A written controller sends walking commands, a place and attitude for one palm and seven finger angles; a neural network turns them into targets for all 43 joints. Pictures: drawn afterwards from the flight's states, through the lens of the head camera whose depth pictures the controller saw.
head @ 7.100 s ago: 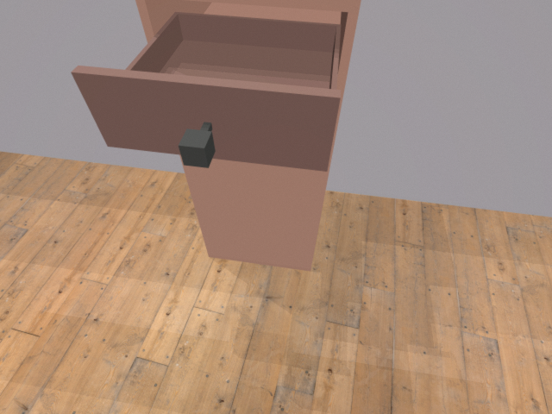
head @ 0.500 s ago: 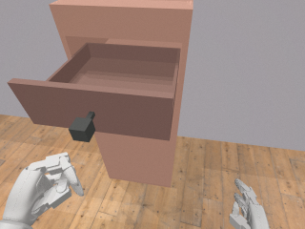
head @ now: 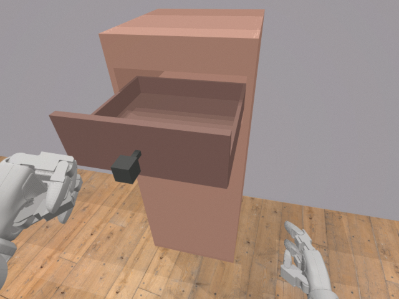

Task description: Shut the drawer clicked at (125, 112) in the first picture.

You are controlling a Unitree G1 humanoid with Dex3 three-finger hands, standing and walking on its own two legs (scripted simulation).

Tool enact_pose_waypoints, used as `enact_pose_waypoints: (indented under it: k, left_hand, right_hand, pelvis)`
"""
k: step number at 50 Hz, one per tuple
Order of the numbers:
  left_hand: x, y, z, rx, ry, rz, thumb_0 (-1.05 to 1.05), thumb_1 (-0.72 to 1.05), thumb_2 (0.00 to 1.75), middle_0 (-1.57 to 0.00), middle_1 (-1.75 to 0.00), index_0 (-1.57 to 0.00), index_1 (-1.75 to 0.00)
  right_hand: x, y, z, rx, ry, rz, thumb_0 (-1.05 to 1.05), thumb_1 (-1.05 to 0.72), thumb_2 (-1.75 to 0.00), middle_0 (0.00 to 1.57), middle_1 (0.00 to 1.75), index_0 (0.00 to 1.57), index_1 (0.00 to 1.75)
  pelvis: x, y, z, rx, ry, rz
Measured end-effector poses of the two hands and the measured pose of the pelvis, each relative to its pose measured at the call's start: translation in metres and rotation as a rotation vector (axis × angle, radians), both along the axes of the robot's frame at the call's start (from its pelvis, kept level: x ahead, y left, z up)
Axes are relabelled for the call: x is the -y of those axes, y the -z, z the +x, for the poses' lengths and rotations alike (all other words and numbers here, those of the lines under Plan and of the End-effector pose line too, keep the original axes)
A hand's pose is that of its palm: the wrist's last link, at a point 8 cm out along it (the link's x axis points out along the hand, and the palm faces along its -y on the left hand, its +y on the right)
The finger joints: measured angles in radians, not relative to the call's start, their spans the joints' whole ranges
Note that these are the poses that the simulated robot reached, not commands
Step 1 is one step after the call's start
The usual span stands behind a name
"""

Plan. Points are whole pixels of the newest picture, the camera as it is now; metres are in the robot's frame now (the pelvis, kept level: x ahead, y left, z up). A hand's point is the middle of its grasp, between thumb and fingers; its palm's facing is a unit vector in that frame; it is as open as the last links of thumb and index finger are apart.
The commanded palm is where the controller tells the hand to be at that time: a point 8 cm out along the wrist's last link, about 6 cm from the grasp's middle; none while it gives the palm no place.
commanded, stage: raise the hand and make a fist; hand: left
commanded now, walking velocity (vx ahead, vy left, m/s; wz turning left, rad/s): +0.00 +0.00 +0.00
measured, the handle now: (130, 163) +0.31 +0.21 +0.16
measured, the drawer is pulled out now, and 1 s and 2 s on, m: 0.28 0.28 0.28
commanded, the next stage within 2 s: bring the fist close to the handle in 0.34 s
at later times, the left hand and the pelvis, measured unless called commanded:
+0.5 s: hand (77, 195) +0.15 +0.19 +0.24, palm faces +0.10 -0.93 -0.35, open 3.2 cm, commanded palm +0.09 +0.23 +0.25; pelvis -0.02 -0.01 +0.00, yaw -1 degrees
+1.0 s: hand (110, 195) +0.19 +0.19 +0.19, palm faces +0.01 -0.99 -0.12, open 3.2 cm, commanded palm +0.15 +0.23 +0.20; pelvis +0.00 +0.01 +0.00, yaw +0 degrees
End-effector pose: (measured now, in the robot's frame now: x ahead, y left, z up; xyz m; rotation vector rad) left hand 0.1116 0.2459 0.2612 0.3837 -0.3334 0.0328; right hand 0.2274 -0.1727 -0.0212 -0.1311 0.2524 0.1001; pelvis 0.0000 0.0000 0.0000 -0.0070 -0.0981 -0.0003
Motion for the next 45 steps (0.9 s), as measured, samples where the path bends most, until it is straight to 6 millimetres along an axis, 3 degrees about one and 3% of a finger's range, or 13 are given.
enact_pose_waypoints:
  k: [12, 18, 25, 34, 45]
  left_hand:
    - [-0.001, 0.01, 0.008, -0.073, -0.015, -0.02, 0.01, 0.89, 0.9, -1.4, -1.59, -1.4, -1.6]
    - [0.003, 0.003, 0.008, -0.025, -0.004, -0.017, 0.01, 0.89, 0.9, -1.41, -1.59, -1.4, -1.6]
    - [0.0, 0.005, 0.011, -0.026, -0.011, -0.018, 0.01, 0.89, 0.9, -1.41, -1.59, -1.4, -1.6]
    - [-0.006, 0.034, 0.028, -0.1, -0.015, -0.142, 0.01, 0.89, 0.9, -1.41, -1.59, -1.4, -1.6]
    - [0.006, 0.055, 0.053, -0.193, 0.046, -0.238, 0.01, 0.89, 0.9, -1.4, -1.59, -1.4, -1.6]
  right_hand:
    - [0.054, 0.019, -0.04, -0.095, 0.135, -0.042, 0.02, -0.9, -0.9, 0.2, 0.3, 0.2, 0.3]
    - [0.065, 0.022, -0.049, -0.085, 0.171, -0.051, 0.02, -0.9, -0.9, 0.2, 0.3, 0.2, 0.3]
    - [0.058, 0.021, -0.049, -0.069, 0.168, -0.032, 0.02, -0.9, -0.9, 0.2, 0.3, 0.2, 0.3]
    - [0.039, 0.02, -0.042, -0.071, 0.135, -0.029, 0.02, -0.9, -0.9, 0.2, 0.3, 0.2, 0.3]
    - [0.021, 0.018, -0.029, -0.073, 0.114, -0.021, 0.02, -0.9, -0.9, 0.2, 0.3, 0.2, 0.3]
  pelvis:
    - [0.011, 0.001, -0.014, 0.008, 0.017, 0.002]
    - [0.012, 0.002, -0.015, 0.017, 0.019, 0.002]
    - [0.009, 0.003, -0.016, 0.015, 0.022, 0.002]
    - [0.002, 0.002, -0.013, 0.006, 0.012, 0.003]
    - [-0.006, 0.002, -0.002, -0.009, 0.005, 0.007]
